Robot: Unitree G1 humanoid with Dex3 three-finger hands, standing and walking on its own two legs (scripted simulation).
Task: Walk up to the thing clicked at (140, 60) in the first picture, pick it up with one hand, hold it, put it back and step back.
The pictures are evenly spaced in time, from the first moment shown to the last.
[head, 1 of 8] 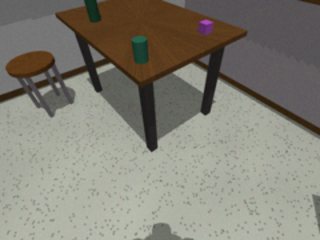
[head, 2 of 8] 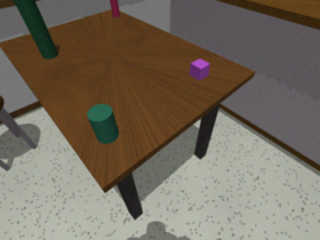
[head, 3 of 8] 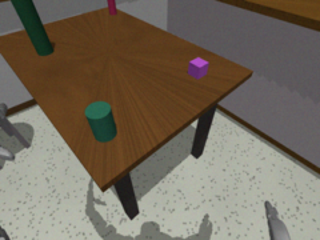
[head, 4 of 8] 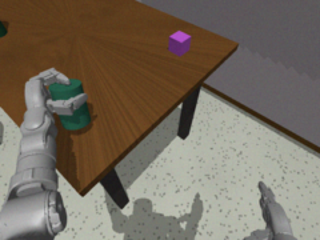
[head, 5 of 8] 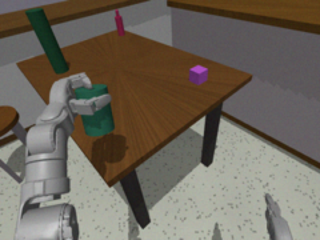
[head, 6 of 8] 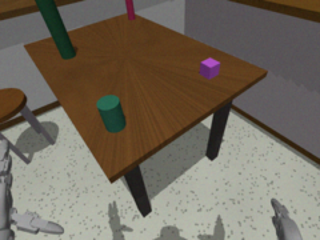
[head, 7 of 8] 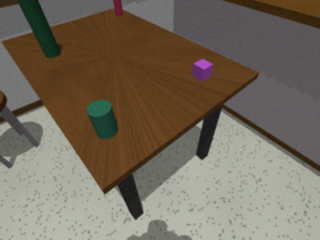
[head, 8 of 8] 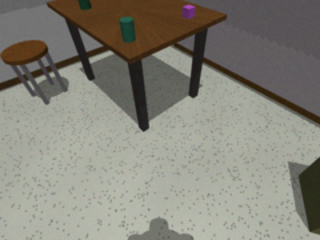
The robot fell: no
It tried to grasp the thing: yes
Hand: left
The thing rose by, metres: 0.21
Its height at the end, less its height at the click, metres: +0.00
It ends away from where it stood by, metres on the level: 0.02
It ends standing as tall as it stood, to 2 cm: yes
